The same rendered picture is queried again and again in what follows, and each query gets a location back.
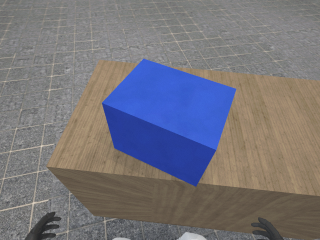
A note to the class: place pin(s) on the right robot hand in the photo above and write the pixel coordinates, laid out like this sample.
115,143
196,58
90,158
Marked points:
270,232

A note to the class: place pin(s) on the carton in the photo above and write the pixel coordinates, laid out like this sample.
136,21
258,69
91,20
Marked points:
168,118

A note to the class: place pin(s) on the pedestal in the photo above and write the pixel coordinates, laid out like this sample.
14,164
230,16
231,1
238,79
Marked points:
266,165

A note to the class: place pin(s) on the left robot hand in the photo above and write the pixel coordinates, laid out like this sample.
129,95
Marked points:
40,227

